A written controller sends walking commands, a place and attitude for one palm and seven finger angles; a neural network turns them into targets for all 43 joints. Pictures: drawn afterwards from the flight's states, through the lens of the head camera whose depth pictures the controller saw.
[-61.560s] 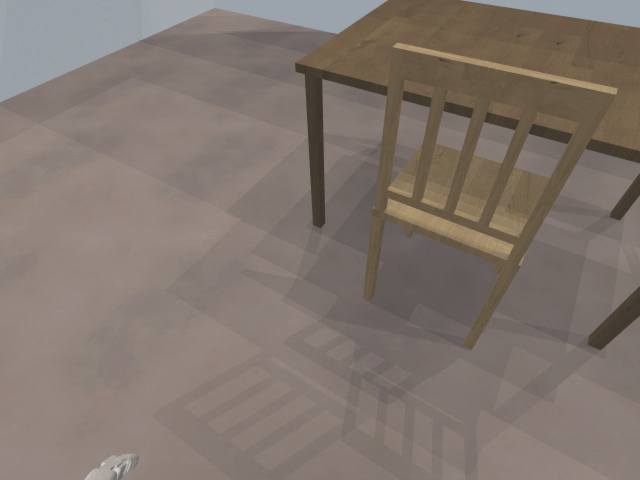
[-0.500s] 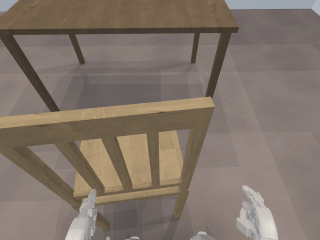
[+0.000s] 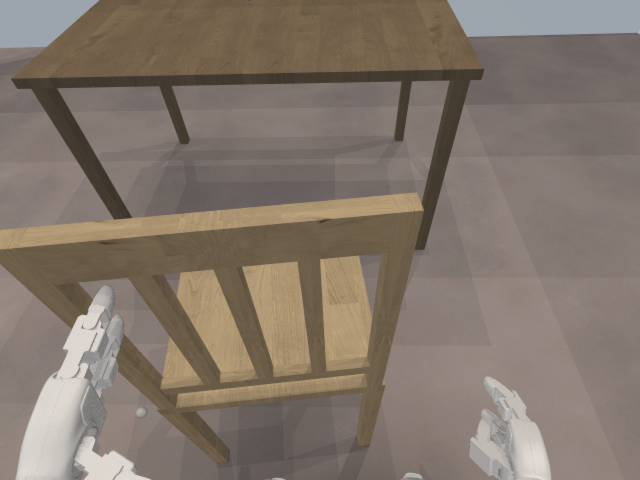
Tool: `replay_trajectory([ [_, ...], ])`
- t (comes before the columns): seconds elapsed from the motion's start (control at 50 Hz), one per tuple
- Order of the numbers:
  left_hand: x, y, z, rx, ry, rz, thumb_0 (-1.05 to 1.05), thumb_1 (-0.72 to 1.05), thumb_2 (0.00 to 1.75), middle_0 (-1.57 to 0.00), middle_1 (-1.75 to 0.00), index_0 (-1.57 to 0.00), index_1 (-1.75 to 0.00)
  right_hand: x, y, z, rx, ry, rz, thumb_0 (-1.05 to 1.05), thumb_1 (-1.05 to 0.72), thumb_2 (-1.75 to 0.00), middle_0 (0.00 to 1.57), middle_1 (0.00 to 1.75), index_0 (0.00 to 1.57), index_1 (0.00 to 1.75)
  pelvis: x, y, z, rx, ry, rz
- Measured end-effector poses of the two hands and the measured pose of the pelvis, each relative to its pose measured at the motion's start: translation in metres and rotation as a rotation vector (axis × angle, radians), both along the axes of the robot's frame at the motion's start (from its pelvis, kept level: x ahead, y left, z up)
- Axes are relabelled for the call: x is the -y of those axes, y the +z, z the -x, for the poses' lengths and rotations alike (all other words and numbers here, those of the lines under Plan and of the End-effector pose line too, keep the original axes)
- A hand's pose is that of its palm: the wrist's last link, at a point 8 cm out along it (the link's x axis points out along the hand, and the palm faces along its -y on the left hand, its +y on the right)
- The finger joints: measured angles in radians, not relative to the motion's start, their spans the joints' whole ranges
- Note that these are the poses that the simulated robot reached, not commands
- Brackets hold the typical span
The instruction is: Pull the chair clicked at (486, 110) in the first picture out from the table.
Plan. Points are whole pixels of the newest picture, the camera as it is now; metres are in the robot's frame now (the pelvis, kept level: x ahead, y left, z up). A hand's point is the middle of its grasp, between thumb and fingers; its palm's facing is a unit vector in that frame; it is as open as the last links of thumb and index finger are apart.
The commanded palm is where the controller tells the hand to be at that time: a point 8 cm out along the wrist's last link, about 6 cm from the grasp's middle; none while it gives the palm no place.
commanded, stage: draw the hand back to the body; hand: left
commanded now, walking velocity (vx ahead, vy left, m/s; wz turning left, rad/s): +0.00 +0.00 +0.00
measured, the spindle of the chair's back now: (250, 328) +0.32 +0.13 +0.00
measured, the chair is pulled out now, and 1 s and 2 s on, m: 0.50 0.50 0.50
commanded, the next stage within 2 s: step back with the hand held close in 1.02 s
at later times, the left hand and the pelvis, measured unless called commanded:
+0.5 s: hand (53, 359) +0.19 +0.24 +0.17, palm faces +0.41 -0.80 -0.45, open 11.1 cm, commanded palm +0.16 +0.28 +0.22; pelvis +0.03 -0.01 +0.05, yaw +0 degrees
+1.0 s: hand (15, 281) +0.23 +0.26 +0.23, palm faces +0.47 -0.76 -0.44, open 7.5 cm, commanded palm +0.18 +0.30 +0.24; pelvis +0.04 +0.00 +0.06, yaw -2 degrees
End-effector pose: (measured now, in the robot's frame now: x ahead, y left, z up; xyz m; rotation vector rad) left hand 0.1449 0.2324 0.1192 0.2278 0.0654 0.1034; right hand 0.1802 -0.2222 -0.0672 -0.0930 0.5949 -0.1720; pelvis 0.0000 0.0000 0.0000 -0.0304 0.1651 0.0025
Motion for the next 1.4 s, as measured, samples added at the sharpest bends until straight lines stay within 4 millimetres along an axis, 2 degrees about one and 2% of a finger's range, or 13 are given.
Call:
replay_trajectory([
  [0.08,-0.01,0.005,0.008,-0.088,0.15,-0.094,-0.01,-0.39,0.28,-0.03,-0.04,-0.03,-0.03,0.002,0.014,-0.001,-0.005,-0.008,0.016,0.01,-0.9,-0.89,0.2,0.29,0.2,0.3,0.0,0.013,-0.005,0.043,-0.003,-0.005],
  [0.16,-0.014,0.015,0.013,-0.109,0.222,-0.136,-0.01,-0.26,0.34,-0.05,-0.06,-0.05,-0.06,0.004,0.026,-0.006,-0.002,0.008,0.045,0.01,-0.9,-0.89,0.2,0.29,0.2,0.3,0.001,0.024,-0.01,0.085,0.001,-0.006],
  [0.3,-0.029,0.054,-0.001,0.014,0.29,-0.209,-0.01,-0.03,0.45,-0.08,-0.11,-0.08,-0.11,0.005,0.04,-0.019,0.017,0.041,0.062,0.01,-0.9,-0.89,0.2,0.29,0.2,0.3,0.003,0.038,-0.019,0.142,0.004,-0.01],
  [0.52,-0.047,0.075,-0.007,0.013,0.352,-0.255,0.0,0.37,0.64,-0.14,-0.2,-0.2,-0.23,0.001,0.05,-0.037,0.018,0.087,0.061,0.01,-0.9,-0.89,0.2,0.29,0.2,0.3,0.005,0.053,-0.031,0.187,-0.002,-0.014],
  [0.68,-0.059,0.141,-0.027,0.283,0.396,-0.344,0.01,0.65,0.78,-0.18,-0.26,-0.21,-0.27,-0.003,0.053,-0.048,0.028,0.109,0.047,0.01,-0.9,-0.89,0.2,0.29,0.2,0.3,0.004,0.058,-0.036,0.204,-0.007,-0.015],
  [0.72,-0.061,0.148,-0.032,0.315,0.395,-0.35,0.01,0.71,0.81,-0.19,-0.27,-0.21,-0.28,-0.003,0.052,-0.048,0.024,0.097,0.032,0.01,-0.9,-0.89,0.2,0.29,0.2,0.3,0.003,0.059,-0.037,0.202,-0.014,-0.016],
  [0.76,-0.062,0.143,-0.038,0.298,0.389,-0.337,0.01,0.77,0.84,-0.19,-0.28,-0.21,-0.28,-0.002,0.051,-0.047,0.012,0.081,0.018,0.01,-0.9,-0.89,0.2,0.29,0.2,0.3,0.003,0.06,-0.037,0.198,-0.02,-0.016],
  [0.86,-0.059,0.112,-0.045,0.169,0.357,-0.277,0.01,0.84,0.87,-0.2,-0.29,-0.21,-0.29,0.004,0.048,-0.038,-0.039,0.056,0.023,0.01,-0.9,-0.89,0.2,0.29,0.2,0.3,0.001,0.062,-0.037,0.189,-0.032,-0.016],
  [1.02,-0.059,0.131,-0.039,0.236,0.338,-0.317,0.01,0.88,0.89,-0.19,-0.29,-0.21,-0.3,0.009,0.047,-0.028,-0.076,0.045,0.054,0.01,-0.9,-0.89,0.2,0.29,0.2,0.3,-0.002,0.064,-0.04,0.195,-0.028,-0.01],
  [1.16,-0.067,0.119,-0.039,0.2,0.365,-0.289,0.01,0.88,0.9,-0.2,-0.3,-0.21,-0.3,0.002,0.048,-0.029,-0.066,0.046,0.043,0.01,-0.9,-0.89,0.2,0.29,0.2,0.3,-0.005,0.064,-0.036,0.201,-0.031,-0.012],
  [1.26,-0.073,0.131,-0.05,0.257,0.332,-0.313,0.01,0.88,0.9,-0.21,-0.3,-0.21,-0.3,-0.001,0.052,-0.027,-0.073,0.05,0.049,0.01,-0.9,-0.89,0.2,0.29,0.2,0.3,-0.008,0.065,-0.029,0.19,-0.051,-0.009],
  [1.32,-0.07,0.134,-0.057,0.258,0.29,-0.332,0.01,0.89,0.9,-0.21,-0.31,-0.21,-0.3,-0.001,0.053,-0.021,-0.076,0.026,0.044,0.01,-0.9,-0.89,0.2,0.29,0.2,0.3,-0.012,0.065,-0.026,0.176,-0.063,-0.01],
  [1.4,-0.063,0.127,-0.059,0.202,0.223,-0.354,0.01,0.89,0.9,-0.21,-0.31,-0.21,-0.3,0.003,0.05,-0.009,-0.096,-0.022,0.031,0.01,-0.9,-0.89,0.2,0.29,0.2,0.3,-0.017,0.065,-0.021,0.16,-0.073,-0.015],
])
